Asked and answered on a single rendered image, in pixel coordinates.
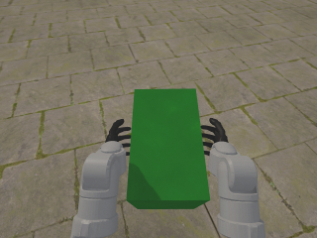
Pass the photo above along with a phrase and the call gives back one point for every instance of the robot left hand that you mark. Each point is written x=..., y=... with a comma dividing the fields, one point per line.
x=114, y=132

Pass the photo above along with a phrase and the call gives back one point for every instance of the robot right hand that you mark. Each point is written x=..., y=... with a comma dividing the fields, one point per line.
x=218, y=130

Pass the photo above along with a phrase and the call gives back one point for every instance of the left robot forearm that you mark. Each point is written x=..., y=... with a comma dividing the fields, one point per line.
x=99, y=186

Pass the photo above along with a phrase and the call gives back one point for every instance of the right robot forearm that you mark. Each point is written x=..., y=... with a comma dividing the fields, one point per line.
x=238, y=190

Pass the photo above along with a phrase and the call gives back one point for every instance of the carton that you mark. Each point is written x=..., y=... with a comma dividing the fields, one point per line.
x=167, y=168

